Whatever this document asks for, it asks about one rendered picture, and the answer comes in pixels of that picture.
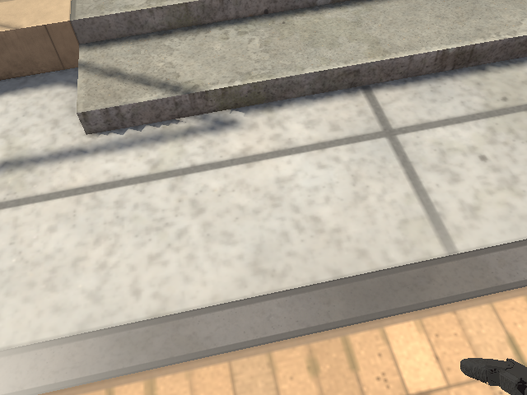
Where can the robot right hand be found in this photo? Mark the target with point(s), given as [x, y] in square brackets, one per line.
[510, 375]

